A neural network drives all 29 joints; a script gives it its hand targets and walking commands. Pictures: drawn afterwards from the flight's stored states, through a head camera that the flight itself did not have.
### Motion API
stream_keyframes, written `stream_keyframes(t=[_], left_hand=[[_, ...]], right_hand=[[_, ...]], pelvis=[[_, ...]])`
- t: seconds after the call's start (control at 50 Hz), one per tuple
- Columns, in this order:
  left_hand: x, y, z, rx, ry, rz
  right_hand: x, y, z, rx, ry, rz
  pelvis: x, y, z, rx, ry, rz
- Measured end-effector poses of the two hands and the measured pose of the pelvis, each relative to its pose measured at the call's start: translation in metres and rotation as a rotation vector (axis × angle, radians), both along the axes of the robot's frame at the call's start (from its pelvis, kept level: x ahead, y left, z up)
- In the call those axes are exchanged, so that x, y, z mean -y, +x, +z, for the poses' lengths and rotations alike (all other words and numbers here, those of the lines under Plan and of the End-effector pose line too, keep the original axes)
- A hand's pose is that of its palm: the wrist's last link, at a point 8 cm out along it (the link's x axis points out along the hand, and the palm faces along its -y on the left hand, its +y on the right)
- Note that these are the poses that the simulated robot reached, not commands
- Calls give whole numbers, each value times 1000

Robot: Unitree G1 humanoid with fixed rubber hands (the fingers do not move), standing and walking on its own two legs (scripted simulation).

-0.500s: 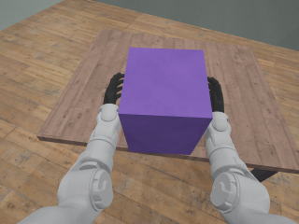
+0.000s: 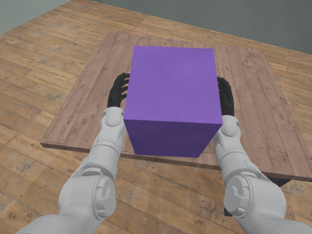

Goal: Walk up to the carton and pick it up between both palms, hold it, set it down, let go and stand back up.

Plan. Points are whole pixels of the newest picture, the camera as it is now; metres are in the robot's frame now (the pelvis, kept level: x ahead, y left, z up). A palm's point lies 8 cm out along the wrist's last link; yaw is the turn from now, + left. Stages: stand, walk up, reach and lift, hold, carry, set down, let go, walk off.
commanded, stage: reach and lift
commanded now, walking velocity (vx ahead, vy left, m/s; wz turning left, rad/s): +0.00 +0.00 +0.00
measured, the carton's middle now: (169, 107) +0.43 -0.02 +0.08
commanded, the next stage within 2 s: none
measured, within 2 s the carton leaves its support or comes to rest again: neither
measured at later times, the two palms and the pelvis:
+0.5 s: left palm (108, 96) +0.39 +0.14 +0.15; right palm (226, 102) +0.39 -0.15 +0.15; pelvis -0.02 +0.00 +0.00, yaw +0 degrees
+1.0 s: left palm (90, 80) +0.38 +0.17 +0.20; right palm (224, 90) +0.37 -0.12 +0.20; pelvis -0.02 +0.02 +0.00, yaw +1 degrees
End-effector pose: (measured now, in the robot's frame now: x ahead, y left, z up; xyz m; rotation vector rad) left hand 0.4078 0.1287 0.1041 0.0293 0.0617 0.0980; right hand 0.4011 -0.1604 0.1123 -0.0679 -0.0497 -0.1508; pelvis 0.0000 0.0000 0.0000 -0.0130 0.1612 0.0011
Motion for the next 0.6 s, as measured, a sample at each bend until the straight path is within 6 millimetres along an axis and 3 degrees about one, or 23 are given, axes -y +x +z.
stream_keyframes(t=[0.38,0.6], left_hand=[[-5,-15,25,-36,3,8],[-20,-21,62,-33,1,25]], right_hand=[[-5,-12,24,-35,45,7],[-19,-14,55,-33,98,22]], pelvis=[[2,-16,1,69,1,-10],[-1,-18,1,133,2,-2]])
